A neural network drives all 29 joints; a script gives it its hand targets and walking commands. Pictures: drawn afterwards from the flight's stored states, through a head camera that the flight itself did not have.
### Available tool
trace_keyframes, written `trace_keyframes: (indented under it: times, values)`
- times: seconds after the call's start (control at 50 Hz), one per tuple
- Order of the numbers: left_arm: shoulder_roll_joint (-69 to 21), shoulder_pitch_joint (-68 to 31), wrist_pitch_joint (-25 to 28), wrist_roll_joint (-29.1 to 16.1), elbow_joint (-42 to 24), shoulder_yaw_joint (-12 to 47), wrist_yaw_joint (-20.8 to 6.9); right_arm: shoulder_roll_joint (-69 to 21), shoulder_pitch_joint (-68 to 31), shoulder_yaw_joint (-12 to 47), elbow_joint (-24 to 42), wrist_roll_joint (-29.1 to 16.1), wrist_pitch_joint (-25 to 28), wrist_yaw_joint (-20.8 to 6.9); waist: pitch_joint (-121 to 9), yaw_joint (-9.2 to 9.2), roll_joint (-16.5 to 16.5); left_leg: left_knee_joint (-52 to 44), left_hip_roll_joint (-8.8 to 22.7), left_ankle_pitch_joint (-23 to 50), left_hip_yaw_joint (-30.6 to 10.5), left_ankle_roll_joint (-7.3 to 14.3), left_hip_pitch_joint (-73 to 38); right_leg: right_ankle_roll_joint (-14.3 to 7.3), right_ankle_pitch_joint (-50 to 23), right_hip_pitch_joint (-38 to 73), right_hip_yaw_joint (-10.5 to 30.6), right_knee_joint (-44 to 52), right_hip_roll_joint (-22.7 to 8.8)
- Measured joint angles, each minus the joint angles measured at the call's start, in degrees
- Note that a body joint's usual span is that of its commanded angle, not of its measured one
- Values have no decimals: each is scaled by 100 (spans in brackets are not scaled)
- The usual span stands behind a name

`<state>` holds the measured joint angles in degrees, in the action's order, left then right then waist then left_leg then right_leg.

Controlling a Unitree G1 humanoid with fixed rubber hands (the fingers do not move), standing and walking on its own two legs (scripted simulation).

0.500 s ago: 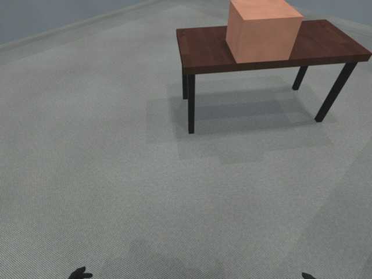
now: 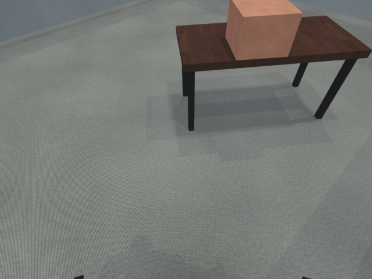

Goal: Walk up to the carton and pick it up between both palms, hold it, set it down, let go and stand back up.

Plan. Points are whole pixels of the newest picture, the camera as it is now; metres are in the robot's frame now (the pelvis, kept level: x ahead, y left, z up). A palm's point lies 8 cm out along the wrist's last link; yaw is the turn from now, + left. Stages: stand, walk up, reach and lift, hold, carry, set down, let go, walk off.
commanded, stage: stand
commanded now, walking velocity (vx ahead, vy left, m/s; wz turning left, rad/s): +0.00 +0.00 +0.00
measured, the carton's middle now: (258, 26) +1.38 -0.40 -0.08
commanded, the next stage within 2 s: none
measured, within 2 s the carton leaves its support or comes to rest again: neither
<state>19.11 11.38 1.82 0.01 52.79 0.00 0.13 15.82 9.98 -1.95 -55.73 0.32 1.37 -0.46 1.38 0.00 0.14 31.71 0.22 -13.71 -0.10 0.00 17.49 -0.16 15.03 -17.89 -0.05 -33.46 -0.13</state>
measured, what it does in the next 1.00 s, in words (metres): stands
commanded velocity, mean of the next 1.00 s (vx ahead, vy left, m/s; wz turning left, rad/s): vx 0.00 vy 0.00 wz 0.00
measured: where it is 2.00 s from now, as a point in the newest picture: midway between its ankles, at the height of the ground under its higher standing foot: outside the picture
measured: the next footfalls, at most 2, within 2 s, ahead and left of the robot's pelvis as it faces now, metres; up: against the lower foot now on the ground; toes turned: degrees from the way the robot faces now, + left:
none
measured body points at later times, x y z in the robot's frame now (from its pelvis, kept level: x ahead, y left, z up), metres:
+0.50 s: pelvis +0.00 +0.00 +0.00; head +0.01 +0.00 +0.45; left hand +0.08 +0.29 -0.12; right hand +0.08 -0.27 -0.14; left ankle +0.04 +0.13 -0.73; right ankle +0.03 -0.11 -0.73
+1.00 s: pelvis +0.00 +0.00 +0.00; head +0.01 -0.01 +0.45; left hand +0.08 +0.29 -0.12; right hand +0.08 -0.27 -0.13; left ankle +0.04 +0.13 -0.73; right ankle +0.03 -0.11 -0.73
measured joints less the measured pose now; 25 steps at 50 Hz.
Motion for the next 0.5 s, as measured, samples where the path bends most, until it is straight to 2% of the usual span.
trace_keyframes:
  times: [0.5]
  values:
    - [0,0,16,0,195,0,0,0,-25,0,-219,0,1,-27,-6,0,0,-274,0,192,0,0,-18,-1,-176,1,0,240,0]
